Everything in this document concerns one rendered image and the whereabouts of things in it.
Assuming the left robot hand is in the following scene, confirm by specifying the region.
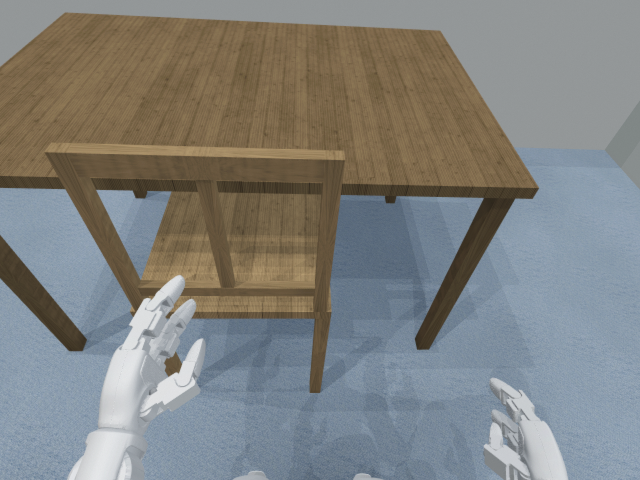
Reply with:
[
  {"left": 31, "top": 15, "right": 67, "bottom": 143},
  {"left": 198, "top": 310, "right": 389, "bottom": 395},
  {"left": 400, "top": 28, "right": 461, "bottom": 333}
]
[{"left": 98, "top": 275, "right": 206, "bottom": 436}]

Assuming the chair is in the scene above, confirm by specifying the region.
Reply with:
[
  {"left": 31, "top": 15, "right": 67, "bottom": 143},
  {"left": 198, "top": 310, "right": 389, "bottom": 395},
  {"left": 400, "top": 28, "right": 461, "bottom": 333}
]
[{"left": 44, "top": 143, "right": 345, "bottom": 393}]

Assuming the robot left forearm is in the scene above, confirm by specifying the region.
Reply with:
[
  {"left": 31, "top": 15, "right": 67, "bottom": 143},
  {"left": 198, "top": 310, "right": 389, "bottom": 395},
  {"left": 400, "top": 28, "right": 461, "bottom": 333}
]
[{"left": 67, "top": 428, "right": 148, "bottom": 480}]

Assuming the table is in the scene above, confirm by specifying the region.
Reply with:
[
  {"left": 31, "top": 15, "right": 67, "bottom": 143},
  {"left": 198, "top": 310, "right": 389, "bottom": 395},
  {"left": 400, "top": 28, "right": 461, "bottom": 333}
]
[{"left": 0, "top": 12, "right": 539, "bottom": 351}]

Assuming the right robot hand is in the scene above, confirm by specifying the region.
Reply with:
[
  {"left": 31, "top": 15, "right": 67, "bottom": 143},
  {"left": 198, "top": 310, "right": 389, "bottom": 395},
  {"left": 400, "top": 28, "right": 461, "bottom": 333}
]
[{"left": 484, "top": 378, "right": 568, "bottom": 480}]

